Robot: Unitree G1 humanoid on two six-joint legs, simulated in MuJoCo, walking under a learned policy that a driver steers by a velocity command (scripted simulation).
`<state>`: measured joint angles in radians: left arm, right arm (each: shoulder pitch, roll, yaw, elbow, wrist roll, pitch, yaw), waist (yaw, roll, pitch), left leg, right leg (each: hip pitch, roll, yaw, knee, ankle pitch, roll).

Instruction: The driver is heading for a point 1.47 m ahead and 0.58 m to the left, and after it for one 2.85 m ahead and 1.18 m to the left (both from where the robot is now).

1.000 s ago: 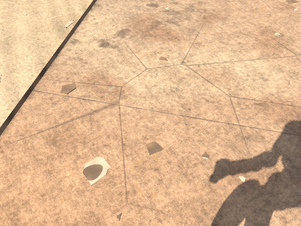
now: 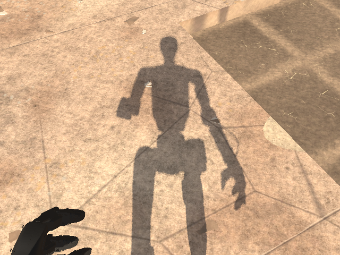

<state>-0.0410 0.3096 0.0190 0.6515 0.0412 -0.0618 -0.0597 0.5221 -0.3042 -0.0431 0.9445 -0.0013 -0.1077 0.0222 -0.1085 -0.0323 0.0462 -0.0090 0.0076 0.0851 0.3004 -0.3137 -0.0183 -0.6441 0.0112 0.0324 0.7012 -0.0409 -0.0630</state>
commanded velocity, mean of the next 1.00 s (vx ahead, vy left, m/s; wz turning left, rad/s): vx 0.11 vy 0.00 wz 0.58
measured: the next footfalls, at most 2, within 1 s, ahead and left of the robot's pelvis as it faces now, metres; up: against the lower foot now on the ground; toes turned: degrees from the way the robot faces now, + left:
right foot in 0.06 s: +0.25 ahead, -0.08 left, +0.00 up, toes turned +3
left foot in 0.48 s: +0.20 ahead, +0.15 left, +0.00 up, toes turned +27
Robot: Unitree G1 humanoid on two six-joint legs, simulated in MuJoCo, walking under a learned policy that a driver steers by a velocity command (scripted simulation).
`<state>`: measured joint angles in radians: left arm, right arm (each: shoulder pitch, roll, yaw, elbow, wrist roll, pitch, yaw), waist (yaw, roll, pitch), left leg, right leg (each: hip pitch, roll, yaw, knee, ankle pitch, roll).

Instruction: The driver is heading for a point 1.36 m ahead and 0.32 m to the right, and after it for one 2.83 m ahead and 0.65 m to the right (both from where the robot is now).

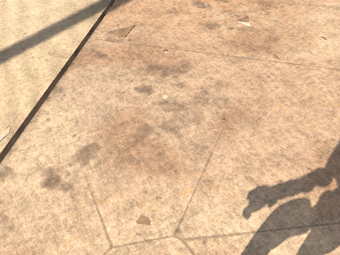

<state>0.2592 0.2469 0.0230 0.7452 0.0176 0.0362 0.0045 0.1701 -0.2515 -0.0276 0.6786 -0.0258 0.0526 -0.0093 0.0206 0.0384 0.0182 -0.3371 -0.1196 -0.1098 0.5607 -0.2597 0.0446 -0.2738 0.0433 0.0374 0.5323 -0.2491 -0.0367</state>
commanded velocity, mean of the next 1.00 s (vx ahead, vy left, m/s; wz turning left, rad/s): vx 0.02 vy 0.00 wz -0.34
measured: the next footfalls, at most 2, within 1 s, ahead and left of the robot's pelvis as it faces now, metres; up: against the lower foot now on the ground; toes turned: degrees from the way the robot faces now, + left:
left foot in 0.32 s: +0.04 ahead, +0.10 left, +0.00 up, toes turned -23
right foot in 0.74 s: -0.05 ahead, -0.10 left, +0.00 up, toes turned -28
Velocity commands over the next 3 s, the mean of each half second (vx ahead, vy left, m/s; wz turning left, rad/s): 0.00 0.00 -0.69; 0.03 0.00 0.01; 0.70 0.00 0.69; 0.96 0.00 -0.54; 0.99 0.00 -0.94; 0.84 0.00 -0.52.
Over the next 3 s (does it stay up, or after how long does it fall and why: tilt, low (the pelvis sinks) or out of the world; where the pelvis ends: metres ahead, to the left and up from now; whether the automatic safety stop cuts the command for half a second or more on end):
stays up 1.30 -0.30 0.00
